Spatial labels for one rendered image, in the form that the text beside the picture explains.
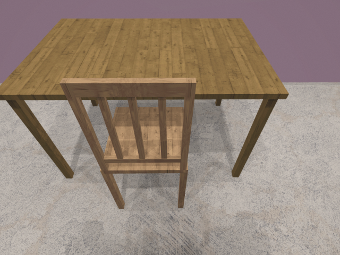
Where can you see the table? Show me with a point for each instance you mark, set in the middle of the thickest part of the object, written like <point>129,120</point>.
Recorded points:
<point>221,54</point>

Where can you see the chair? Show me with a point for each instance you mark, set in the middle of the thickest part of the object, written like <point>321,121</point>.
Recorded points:
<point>141,139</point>

